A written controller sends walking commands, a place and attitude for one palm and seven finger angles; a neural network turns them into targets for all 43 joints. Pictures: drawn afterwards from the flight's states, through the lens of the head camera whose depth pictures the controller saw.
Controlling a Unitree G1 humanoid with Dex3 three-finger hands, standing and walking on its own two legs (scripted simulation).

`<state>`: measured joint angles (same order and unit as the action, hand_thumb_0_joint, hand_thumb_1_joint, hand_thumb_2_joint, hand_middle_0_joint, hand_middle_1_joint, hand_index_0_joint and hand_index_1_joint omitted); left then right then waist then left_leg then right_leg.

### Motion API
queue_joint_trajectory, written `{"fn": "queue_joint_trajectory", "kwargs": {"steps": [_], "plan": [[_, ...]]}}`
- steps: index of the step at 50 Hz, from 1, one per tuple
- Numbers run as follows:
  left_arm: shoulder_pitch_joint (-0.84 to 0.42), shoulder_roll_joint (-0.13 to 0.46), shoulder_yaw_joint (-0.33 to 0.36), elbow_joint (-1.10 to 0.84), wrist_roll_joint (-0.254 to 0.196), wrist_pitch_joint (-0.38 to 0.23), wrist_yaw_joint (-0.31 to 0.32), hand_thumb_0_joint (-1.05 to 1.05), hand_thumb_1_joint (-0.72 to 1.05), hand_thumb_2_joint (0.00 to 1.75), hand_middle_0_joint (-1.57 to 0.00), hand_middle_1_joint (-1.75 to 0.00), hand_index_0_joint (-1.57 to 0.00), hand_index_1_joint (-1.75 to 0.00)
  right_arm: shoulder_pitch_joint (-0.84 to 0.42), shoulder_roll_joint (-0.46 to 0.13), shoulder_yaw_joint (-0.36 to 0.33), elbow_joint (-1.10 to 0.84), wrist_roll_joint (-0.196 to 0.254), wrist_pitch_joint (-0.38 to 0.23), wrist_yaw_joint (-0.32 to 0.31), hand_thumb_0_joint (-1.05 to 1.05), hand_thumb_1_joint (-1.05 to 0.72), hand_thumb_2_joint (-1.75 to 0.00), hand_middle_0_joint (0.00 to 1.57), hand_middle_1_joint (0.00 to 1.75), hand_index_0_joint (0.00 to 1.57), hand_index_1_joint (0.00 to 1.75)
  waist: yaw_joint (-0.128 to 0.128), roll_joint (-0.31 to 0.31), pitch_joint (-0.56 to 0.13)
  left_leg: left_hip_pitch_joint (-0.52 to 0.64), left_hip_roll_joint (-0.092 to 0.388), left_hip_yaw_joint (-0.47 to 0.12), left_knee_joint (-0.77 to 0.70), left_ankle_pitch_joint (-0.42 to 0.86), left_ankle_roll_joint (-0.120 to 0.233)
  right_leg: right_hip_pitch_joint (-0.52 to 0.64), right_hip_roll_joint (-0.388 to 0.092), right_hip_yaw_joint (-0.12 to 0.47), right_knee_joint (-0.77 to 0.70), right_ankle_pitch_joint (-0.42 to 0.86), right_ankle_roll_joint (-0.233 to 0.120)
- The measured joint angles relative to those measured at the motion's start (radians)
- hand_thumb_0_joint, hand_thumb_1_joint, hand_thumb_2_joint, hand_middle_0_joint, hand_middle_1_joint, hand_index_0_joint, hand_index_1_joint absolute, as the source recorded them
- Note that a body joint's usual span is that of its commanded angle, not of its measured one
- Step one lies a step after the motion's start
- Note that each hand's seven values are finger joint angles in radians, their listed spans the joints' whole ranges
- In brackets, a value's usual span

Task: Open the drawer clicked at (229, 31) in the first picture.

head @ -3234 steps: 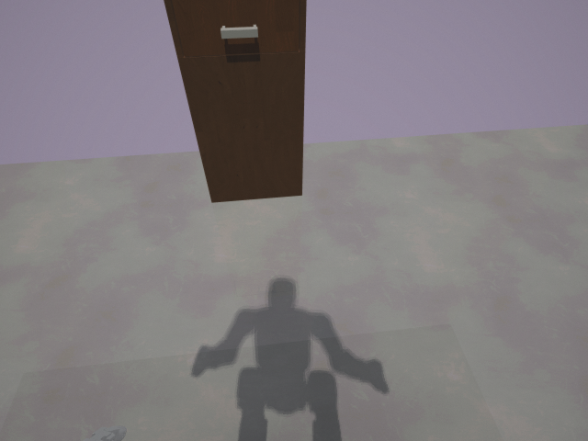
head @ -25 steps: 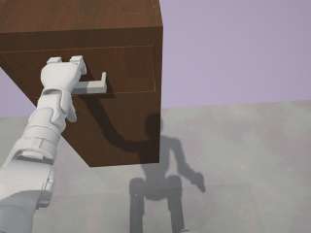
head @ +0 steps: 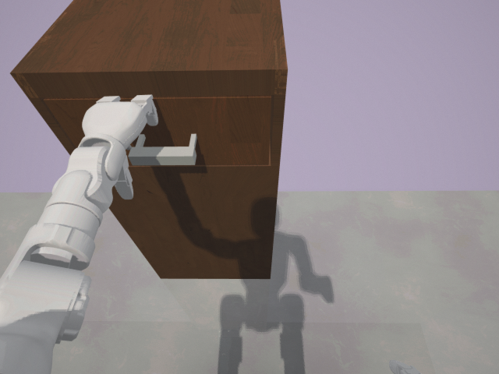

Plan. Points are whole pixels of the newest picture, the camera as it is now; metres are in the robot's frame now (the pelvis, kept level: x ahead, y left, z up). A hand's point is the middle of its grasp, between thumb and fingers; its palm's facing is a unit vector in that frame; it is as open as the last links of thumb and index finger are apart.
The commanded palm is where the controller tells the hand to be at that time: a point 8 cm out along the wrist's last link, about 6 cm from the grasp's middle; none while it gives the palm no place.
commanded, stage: re-aim the fingers above the handle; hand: left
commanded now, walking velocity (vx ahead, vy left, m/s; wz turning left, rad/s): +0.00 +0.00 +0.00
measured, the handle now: (165, 147) +0.51 +0.18 +0.05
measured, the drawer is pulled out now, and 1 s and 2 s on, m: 0.00 0.00 0.00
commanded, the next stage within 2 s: none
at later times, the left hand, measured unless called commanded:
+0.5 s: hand (131, 146) +0.46 +0.21 +0.11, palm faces -0.03 +0.02 -1.00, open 13.9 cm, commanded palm +0.43 +0.19 +0.17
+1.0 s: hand (133, 148) +0.45 +0.21 +0.11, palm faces -0.08 +0.01 -1.00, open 13.7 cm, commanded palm +0.43 +0.19 +0.17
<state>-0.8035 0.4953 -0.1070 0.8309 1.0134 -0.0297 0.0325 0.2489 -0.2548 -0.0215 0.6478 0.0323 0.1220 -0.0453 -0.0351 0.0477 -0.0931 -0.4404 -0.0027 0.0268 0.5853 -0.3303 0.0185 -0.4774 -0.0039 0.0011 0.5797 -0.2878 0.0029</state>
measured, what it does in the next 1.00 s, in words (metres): stands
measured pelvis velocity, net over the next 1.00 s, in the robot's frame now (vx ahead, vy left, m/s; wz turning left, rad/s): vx -0.01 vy -0.01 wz -0.01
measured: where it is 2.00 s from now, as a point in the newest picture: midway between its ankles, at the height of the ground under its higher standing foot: outside the picture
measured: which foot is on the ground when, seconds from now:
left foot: down 0.00-1.00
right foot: down 0.00-1.00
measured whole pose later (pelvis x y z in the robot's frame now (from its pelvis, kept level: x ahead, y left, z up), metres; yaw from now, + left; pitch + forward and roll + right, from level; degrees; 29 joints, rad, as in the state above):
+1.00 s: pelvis -0.01 -0.01 +0.00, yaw -1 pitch +10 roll +0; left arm -0.82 0.48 -0.13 0.89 1.01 0.06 0.05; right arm 0.29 -0.26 -0.03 0.68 0.04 0.12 -0.05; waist -0.05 0.06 -0.10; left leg -0.42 0.01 0.03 0.54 -0.30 0.01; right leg -0.47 0.01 0.01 0.55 -0.26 -0.01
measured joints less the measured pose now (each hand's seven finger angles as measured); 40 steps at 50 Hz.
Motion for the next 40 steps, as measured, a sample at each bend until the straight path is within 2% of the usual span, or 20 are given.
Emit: {"fn": "queue_joint_trajectory", "kwargs": {"steps": [6, 12, 16, 19, 24, 29, 32, 37, 40], "plan": [[0.041, 0.006, -0.017, -0.077, -0.005, -0.034, 0.010, 0.00, -0.49, 0.30, -0.32, -1.20, -0.32, -1.20, 0.022, -0.002, -0.024, 0.009, -0.007, -0.003, 0.006, 0.00, -0.90, -0.90, 0.21, 0.30, 0.20, 0.30, 0.012, -0.002, 0.004, -0.016, 0.001, -0.011, 0.011, -0.004, -0.002, -0.006, 0.001, -0.011, 0.000, -0.002, -0.002], [0.040, -0.051, -0.072, -0.120, -0.023, -0.011, 0.052, 0.00, -0.49, 0.30, -0.32, -1.20, -0.32, -1.20, 0.028, -0.006, -0.036, 0.044, -0.007, 0.002, 0.024, 0.00, -0.90, -0.90, 0.20, 0.30, 0.20, 0.30, 0.014, 0.006, -0.001, -0.012, -0.003, -0.020, 0.015, -0.005, -0.001, 0.003, -0.003, -0.020, -0.002, -0.003, -0.001], [0.006, -0.067, -0.044, -0.045, -0.002, 0.020, 0.083, 0.00, -0.49, 0.30, -0.32, -1.20, -0.32, -1.20, 0.006, -0.001, -0.016, 0.053, -0.007, 0.009, 0.022, 0.00, -0.90, -0.90, 0.20, 0.30, 0.20, 0.30, -0.005, 0.008, 0.001, -0.006, -0.002, -0.007, 0.007, 0.001, -0.001, -0.001, -0.002, -0.007, 0.002, 0.001, -0.001], [-0.009, -0.048, 0.001, 0.010, 0.012, 0.047, 0.090, 0.00, -0.49, 0.30, -0.32, -1.20, -0.32, -1.20, -0.002, 0.006, -0.003, 0.045, -0.007, 0.010, 0.014, 0.00, -0.90, -0.90, 0.20, 0.30, 0.20, 0.30, -0.018, 0.010, 0.005, 0.001, 0.002, 0.007, -0.008, 0.009, -0.002, -0.005, 0.002, 0.008, -0.002, 0.010, -0.002], [0.009, -0.012, 0.007, 0.013, 0.011, 0.072, 0.056, 0.00, -0.49, 0.30, -0.32, -1.20, -0.31, -1.20, 0.028, 0.008, -0.006, 0.026, -0.002, 0.008, 0.008, 0.00, -0.90, -0.90, 0.20, 0.30, 0.20, 0.30, -0.014, 0.018, 0.001, 0.011, 0.005, 0.012, -0.026, 0.020, -0.005, 0.001, 0.006, 0.012, -0.016, 0.019, -0.005], [0.052, -0.031, -0.055, -0.056, -0.019, 0.044, 0.011, 0.00, -0.49, 0.30, -0.32, -1.20, -0.31, -1.20, 0.053, -0.003, -0.017, 0.032, 0.005, 0.006, 0.004, 0.01, -0.90, -0.90, 0.21, 0.30, 0.20, 0.30, 0.003, 0.016, 0.001, 0.027, 0.002, -0.005, -0.029, 0.022, -0.006, 0.026, 0.002, -0.004, -0.021, 0.016, -0.007], [0.048, -0.053, -0.078, -0.058, -0.021, 0.005, 0.010, 0.00, -0.49, 0.30, -0.32, -1.20, -0.31, -1.20, 0.040, -0.007, -0.018, 0.041, 0.004, 0.000, -0.003, 0.01, -0.90, -0.90, 0.21, 0.30, 0.20, 0.30, 0.001, 0.005, 0.012, 0.028, 0.000, -0.014, -0.021, 0.021, -0.008, 0.031, 0.000, -0.014, -0.015, 0.012, -0.008], [0.009, -0.056, -0.049, -0.028, 0.011, -0.042, 0.076, 0.00, -0.49, 0.30, -0.32, -1.20, -0.32, -1.20, 0.005, -0.009, -0.018, 0.040, -0.005, -0.024, -0.007, 0.01, -0.90, -0.90, 0.20, 0.30, 0.20, 0.30, -0.017, -0.007, 0.024, 0.004, 0.002, -0.012, -0.008, 0.023, -0.011, 0.004, 0.002, -0.011, -0.001, 0.016, -0.012], [-0.023, -0.037, -0.006, 0.004, 0.031, -0.026, 0.126, 0.00, -0.49, 0.30, -0.32, -1.20, -0.32, -1.20, -0.006, -0.007, -0.016, 0.040, -0.009, -0.032, -0.006, 0.00, -0.90, -0.90, 0.20, 0.30, 0.20, 0.30, -0.024, -0.006, 0.021, -0.009, 0.006, -0.002, -0.009, 0.026, -0.012, -0.014, 0.006, -0.002, 0.001, 0.021, -0.012]]}}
